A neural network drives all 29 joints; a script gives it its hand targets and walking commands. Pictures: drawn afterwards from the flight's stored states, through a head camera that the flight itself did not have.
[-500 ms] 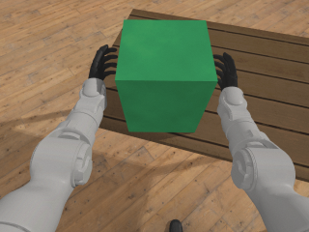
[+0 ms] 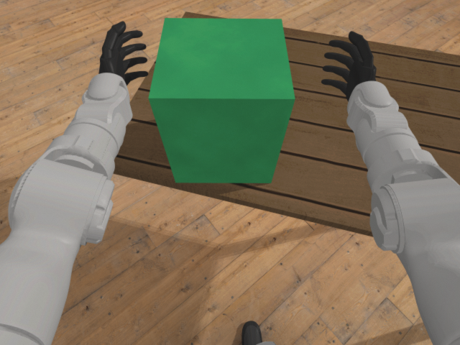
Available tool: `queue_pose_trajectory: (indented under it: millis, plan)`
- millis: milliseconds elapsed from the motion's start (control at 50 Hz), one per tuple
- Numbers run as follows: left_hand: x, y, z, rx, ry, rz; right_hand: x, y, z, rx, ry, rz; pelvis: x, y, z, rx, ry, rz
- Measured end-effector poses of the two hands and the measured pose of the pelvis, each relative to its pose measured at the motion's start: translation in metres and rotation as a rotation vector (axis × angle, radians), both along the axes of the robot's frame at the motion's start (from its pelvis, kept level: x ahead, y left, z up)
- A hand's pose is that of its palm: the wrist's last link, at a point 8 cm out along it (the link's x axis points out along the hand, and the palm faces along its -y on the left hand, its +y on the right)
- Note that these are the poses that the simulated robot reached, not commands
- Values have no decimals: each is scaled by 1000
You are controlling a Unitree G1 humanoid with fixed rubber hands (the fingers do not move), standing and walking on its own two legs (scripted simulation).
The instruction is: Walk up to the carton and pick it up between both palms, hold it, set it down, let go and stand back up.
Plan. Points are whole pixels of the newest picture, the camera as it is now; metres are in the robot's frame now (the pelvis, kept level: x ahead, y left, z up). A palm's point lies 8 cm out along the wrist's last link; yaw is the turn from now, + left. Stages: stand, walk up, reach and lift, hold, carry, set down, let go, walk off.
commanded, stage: set down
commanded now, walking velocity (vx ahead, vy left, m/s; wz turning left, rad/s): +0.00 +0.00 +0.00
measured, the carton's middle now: (223, 109) +0.54 -0.03 +0.04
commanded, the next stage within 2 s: let go in 1.78 s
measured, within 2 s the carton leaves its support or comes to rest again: neither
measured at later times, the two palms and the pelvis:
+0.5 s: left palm (96, 69) +0.49 +0.15 +0.19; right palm (371, 80) +0.45 -0.24 +0.18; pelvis +0.00 -0.01 +0.01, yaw +3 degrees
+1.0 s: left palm (92, 77) +0.48 +0.16 +0.19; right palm (356, 82) +0.45 -0.22 +0.18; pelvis +0.01 -0.01 +0.02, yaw +3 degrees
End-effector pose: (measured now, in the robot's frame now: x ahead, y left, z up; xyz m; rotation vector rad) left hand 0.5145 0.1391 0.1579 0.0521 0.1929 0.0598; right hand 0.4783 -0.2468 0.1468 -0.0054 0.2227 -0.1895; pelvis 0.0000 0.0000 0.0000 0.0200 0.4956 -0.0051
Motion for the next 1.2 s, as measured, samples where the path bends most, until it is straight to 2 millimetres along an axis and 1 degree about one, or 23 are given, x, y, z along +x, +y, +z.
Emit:
queue_pose_trajectory:
  millis: [100, 180, 260, 360, 440, 580, 660, 740, 820, 900, 1040, 1100, 1200]
  plan:
    - [-1, 0, 22, -16, -17, 5, 7, 16, 21, 16, -15, 13, 1, -8, 1, 1, -19, 23]
    - [-6, 5, 35, -7, -2, 9, 3, 26, 28, 26, 32, 10, 3, -12, 6, -2, -73, 39]
    - [-12, 11, 42, 1, 5, 18, -5, 26, 32, 35, 40, -17, 4, -13, 10, -7, -121, 50]
    - [-20, 17, 46, 9, 22, 19, -17, 16, 37, 33, 57, -49, 2, -12, 13, -9, -158, 57]
    - [-23, 15, 42, 5, 28, 12, -24, 8, 36, 36, 73, -48, -2, -9, 14, -8, -178, 54]
    - [-28, 5, 23, 4, 32, -9, -29, 1, 27, 51, 50, -46, -4, -6, 13, -3, -160, 49]
    - [-31, 0, 15, -8, 43, -16, -29, 3, 22, 52, 43, -29, -2, -5, 14, -1, -153, 39]
    - [-32, -1, 17, -20, 29, -21, -28, 11, 22, 52, 31, -8, 1, -7, 15, 1, -163, 34]
    - [-35, 1, 22, -20, 22, -22, -28, 19, 23, 60, 28, 4, 4, -8, 17, -2, -184, 36]
    - [-37, 8, 28, -22, 20, -10, -29, 23, 26, 60, 29, 0, 7, -9, 18, -3, -214, 41]
    - [-37, 19, 31, -19, 1, 2, -27, 25, 30, 60, 23, -12, 8, -10, 19, -4, -232, 50]
    - [-40, 20, 26, -9, 6, -5, -28, 23, 28, 68, 21, -22, 11, -8, 20, -7, -238, 52]
    - [-49, 19, 4, -7, 47, -16, -34, 17, 13, 80, 39, -39, 14, -6, 22, -11, -265, 47]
